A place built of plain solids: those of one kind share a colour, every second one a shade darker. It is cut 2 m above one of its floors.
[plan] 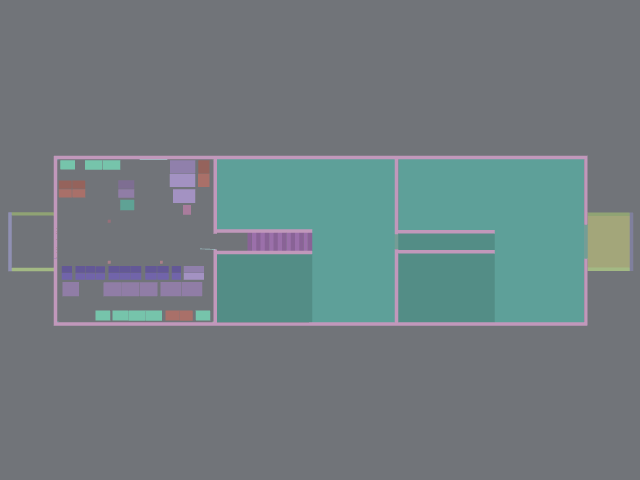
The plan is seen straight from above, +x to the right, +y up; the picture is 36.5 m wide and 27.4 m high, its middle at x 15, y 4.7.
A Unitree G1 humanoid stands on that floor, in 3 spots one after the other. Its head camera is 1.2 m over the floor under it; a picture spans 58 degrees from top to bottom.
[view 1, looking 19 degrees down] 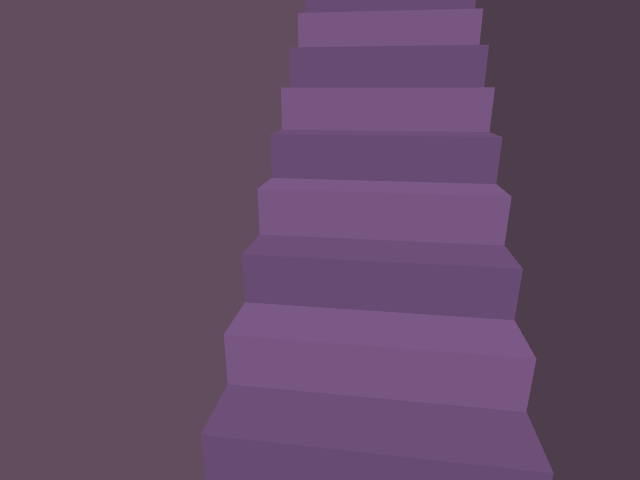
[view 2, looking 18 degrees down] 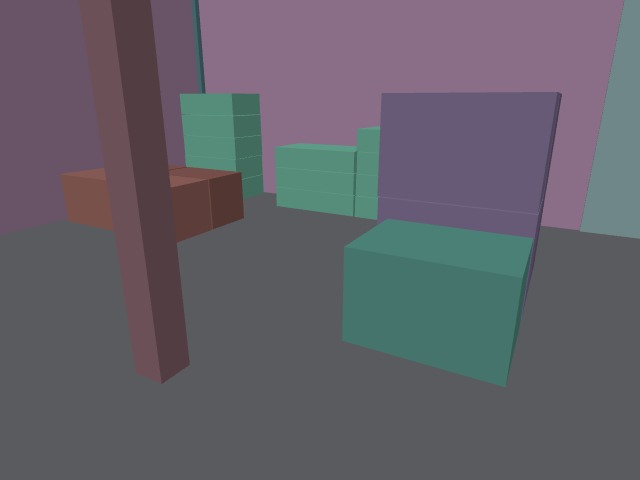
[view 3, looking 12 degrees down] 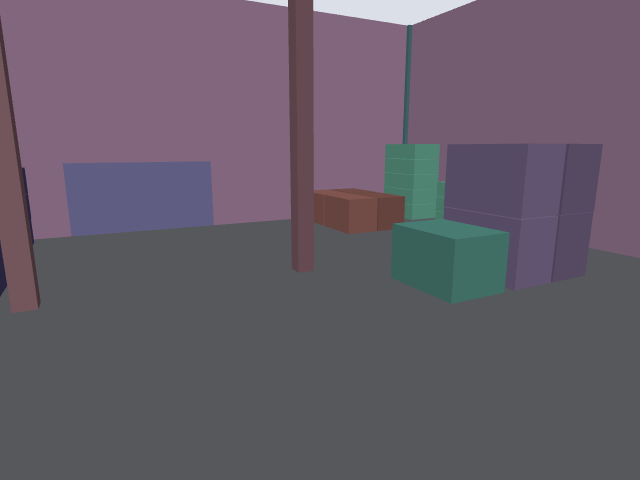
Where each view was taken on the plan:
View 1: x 9.87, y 4.60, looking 8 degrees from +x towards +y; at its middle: flight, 1.82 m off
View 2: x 4.46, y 4.60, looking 119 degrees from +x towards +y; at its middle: ground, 3.88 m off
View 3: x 6.80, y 4.01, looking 153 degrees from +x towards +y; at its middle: ground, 5.77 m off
